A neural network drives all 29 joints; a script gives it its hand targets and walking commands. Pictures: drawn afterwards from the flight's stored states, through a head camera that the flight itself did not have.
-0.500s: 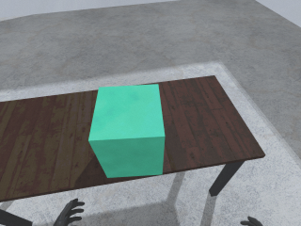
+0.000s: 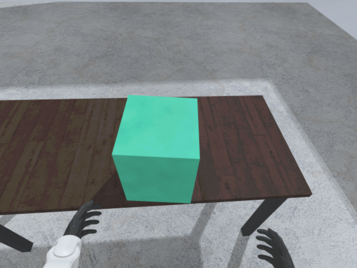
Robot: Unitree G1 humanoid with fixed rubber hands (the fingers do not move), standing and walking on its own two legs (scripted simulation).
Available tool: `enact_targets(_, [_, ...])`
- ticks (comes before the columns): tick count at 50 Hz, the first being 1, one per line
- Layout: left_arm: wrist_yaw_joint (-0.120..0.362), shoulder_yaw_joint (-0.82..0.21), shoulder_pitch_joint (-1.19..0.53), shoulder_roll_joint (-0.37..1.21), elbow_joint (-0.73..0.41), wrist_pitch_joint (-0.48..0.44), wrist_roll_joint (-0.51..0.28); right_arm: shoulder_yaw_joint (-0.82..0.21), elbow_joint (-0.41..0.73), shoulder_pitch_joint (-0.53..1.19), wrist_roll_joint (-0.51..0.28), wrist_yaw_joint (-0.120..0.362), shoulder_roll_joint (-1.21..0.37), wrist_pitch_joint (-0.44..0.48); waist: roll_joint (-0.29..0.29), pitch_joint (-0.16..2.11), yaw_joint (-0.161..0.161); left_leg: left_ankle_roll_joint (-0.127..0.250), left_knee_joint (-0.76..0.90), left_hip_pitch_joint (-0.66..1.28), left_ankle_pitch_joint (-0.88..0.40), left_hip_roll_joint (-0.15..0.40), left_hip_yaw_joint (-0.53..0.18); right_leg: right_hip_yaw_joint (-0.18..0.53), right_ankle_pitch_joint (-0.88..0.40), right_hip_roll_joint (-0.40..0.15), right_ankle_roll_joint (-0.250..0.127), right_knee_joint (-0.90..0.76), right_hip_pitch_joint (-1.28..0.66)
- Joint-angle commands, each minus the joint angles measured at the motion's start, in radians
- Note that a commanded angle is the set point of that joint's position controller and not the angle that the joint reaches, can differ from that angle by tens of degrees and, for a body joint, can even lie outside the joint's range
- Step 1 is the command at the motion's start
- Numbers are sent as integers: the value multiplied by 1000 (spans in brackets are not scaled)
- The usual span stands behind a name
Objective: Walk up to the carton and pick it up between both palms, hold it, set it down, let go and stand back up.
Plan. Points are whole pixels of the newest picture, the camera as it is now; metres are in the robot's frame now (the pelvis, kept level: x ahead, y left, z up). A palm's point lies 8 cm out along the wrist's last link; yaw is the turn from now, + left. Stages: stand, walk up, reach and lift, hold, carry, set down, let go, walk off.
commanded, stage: reach and lift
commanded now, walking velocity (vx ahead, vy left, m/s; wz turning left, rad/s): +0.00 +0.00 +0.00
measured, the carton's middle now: (160, 151) +0.43 +0.07 -0.07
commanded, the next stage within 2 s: none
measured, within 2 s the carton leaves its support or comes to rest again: neither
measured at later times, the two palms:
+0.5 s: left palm (72, 215) +0.23 +0.26 -0.04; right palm (256, 227) +0.21 -0.16 -0.05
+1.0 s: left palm (71, 197) +0.26 +0.27 -0.02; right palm (238, 199) +0.27 -0.13 -0.03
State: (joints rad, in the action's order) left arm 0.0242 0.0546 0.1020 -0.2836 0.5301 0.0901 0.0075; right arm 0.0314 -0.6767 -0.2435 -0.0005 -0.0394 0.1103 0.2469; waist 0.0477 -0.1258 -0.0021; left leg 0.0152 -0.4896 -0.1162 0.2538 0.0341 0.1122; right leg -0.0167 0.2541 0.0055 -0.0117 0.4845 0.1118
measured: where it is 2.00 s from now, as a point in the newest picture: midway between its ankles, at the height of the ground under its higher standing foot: outside the picture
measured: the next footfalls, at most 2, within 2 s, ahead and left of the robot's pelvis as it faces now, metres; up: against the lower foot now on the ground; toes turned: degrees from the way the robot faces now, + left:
none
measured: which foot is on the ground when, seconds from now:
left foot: down 0.00-1.00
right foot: down 0.00-1.00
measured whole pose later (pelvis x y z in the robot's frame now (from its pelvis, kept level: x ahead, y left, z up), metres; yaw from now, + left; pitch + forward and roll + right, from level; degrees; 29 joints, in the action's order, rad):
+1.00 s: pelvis +0.03 +0.02 +0.00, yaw +3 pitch -2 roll -2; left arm 0.12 -0.01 -0.05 -0.30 0.63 -0.33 -0.18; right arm -0.03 -0.77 0.03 -0.14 -0.18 -0.01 0.54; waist 0.01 -0.07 -0.03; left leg 0.03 -0.60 -0.24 0.34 0.03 0.05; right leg -0.05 0.29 0.01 0.01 0.49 0.16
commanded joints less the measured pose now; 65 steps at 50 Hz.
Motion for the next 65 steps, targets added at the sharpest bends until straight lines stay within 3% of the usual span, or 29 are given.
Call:
enact_targets(1, [9, 25, -109, -134, -75, -93, -37, 26, 144, 76, 2, -11, 76, 38, -91, 81, 0, 7, 164, -107, 36, 7, -14, 27, -10, 6, -32, -92, -46])
enact_targets(4, [23, 20, -124, -148, -23, -139, -70, 21, 137, 82, 3, -23, 49, 55, -41, 86, 1, -7, 134, -13, -11, -6, -24, 31, -2, -11, -29, -129, 54])
enact_targets(9, [45, 14, -151, -157, 23, -227, -111, -3, 110, 104, -26, -40, 25, 95, -41, 113, -2, -26, 99, 34, -102, -10, -41, 33, -41, -15, -28, -139, 75])
enact_targets(18, [79, 4, -177, -161, 70, -356, -133, -42, 34, 156, -91, -67, -13, 186, -101, 148, -11, -50, 46, 61, -207, -10, -76, 36, -75, -19, -37, -126, 81])
enact_targets(29, [112, 1, -135, -146, -9, -443, -137, -72, 7, 182, -139, -101, -48, 326, -131, 174, -25, -78, -30, 85, -412, -14, -109, 31, -182, -1, -37, -103, 90])
enact_targets(37, [118, -17, -165, -140, -51, -487, -164, -70, 13, 240, -139, -123, -78, 387, -137, 197, -22, -77, -47, 48, -390, -8, -125, 30, -127, 3, -40, -90, 114])
enact_targets(43, [103, -33, -267, -136, -31, -470, -184, -43, 5, 362, -128, -134, -74, 353, -147, 220, -15, -76, -23, -17, -280, 3, -130, 26, -24, 7, -43, -79, 108])
enact_targets(57, [87, -1, -409, -121, -40, -344, -180, -62, 61, 496, -166, -163, -33, 210, -135, 323, -11, -89, -7, 64, -457, -2, -133, 24, -191, 14, -23, -104, 28])
enact_targets(65, [91, 24, -535, -129, -53, -259, -180, -83, 140, 585, -185, -190, -23, 123, -126, 351, -9, -78, 13, 67, -461, -8, -114, 25, -254, 6, -11, -122, -10])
